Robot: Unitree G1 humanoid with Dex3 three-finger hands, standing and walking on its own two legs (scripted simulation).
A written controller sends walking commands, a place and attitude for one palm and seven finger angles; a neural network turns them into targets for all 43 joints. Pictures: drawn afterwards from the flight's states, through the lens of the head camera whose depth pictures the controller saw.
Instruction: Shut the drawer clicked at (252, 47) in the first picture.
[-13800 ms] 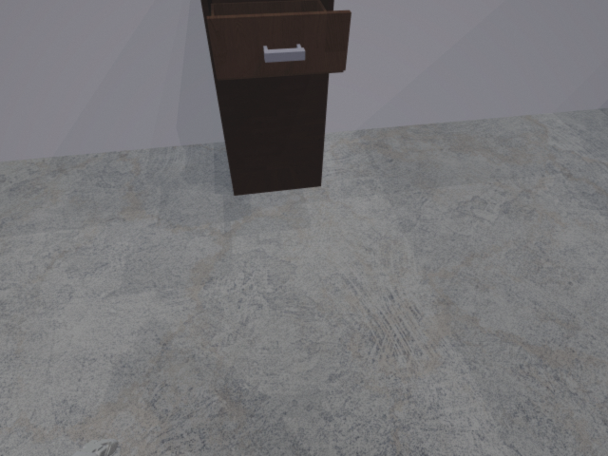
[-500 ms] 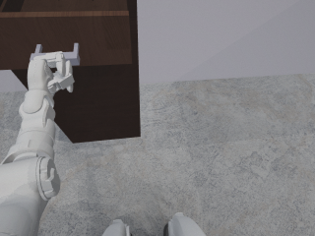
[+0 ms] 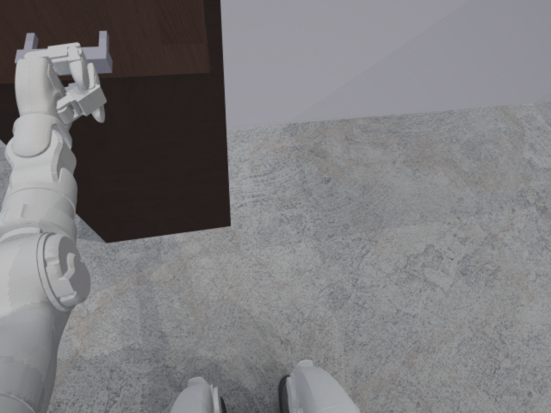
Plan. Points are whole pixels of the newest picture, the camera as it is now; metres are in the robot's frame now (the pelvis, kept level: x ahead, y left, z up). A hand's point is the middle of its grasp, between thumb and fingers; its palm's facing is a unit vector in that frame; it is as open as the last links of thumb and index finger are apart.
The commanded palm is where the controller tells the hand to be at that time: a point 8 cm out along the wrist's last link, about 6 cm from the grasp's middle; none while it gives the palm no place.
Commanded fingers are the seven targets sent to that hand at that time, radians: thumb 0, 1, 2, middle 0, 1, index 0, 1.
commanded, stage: push the drawer shut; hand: left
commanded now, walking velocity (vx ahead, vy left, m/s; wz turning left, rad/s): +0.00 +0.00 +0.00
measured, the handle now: (67, 50) +0.62 +0.22 +0.10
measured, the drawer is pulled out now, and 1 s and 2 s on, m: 0.01 0.00 0.00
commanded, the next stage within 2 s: pull the fist back off the drawer in 0.48 s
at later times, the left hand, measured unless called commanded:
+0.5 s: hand (86, 78) +0.57 +0.19 +0.10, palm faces +0.07 -1.00 -0.03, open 3.1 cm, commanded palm +0.60 +0.21 +0.10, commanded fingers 0.00 0.90 0.90 -1.40 -1.60 -1.40 -1.60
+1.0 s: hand (87, 79) +0.56 +0.19 +0.10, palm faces +0.06 -1.00 -0.02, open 3.1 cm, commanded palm +0.55 +0.21 +0.10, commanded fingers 0.00 0.90 0.90 -1.40 -1.60 -1.40 -1.60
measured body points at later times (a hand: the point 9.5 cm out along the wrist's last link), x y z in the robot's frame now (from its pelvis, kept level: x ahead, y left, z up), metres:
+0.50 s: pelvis -0.01 +0.00 -0.01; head +0.15 +0.03 +0.41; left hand +0.56 +0.24 +0.10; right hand -0.08 -0.26 -0.10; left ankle +0.00 +0.10 -0.68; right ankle +0.01 -0.13 -0.68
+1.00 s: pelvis -0.03 +0.01 -0.02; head +0.14 +0.04 +0.40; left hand +0.55 +0.24 +0.10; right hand -0.09 -0.24 -0.10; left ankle +0.00 +0.10 -0.68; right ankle +0.01 -0.13 -0.68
